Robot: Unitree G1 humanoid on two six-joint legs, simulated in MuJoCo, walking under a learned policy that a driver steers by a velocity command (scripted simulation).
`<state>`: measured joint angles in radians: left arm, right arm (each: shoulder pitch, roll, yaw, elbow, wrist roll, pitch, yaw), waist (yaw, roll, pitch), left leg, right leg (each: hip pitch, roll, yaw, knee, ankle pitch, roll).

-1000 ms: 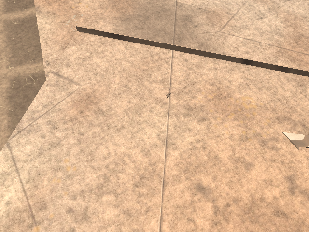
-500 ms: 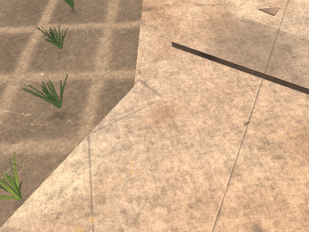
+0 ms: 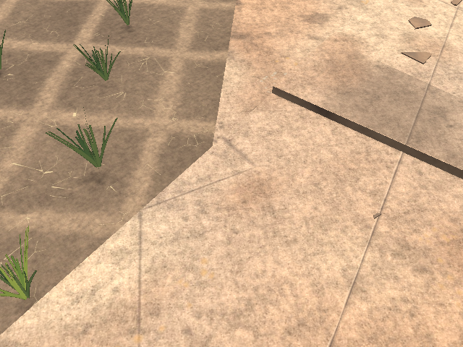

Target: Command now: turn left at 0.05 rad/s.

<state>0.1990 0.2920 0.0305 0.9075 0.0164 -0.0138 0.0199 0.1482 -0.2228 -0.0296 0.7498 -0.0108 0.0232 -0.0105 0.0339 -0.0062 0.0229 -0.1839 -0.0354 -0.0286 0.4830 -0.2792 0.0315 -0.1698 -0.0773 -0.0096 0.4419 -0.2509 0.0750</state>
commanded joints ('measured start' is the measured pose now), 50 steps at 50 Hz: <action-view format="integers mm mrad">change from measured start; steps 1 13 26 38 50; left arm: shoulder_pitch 2 -28 99 -19 25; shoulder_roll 110 82 149 103 67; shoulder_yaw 24 20 33 11 11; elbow -22 27 67 88 110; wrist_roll -2 -24 -10 -25 -13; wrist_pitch -9 -15 -72 -29 0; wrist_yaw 8 17 -25 -5 -1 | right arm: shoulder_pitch -16 92 94 30 -6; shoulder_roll -133 -197 -158 -96 -132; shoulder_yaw -36 -63 -58 -46 -58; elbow -38 67 69 144 220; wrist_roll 1 21 29 25 22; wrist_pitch -12 -5 -30 -1 -21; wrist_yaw -5 -18 -46 -44 -39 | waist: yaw -7 -56 -4 -47 -10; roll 38 129 -157 -87 36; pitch -25 41 16 -35 -56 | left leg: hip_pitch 11 -18 -351 -13 108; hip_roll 109 161 41 79 102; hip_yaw -123 -248 -67 21 -30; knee -114 -247 530 0 -26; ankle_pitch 232 -470 -316 113 487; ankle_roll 48 122 -73 -63 -1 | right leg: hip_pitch -2 -162 112 46 36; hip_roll -5 79 -269 -122 36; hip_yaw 5 -87 411 116 17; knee -44 146 -183 -90 -74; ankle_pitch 135 -198 294 675 318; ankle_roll -9 -44 -310 -246 -113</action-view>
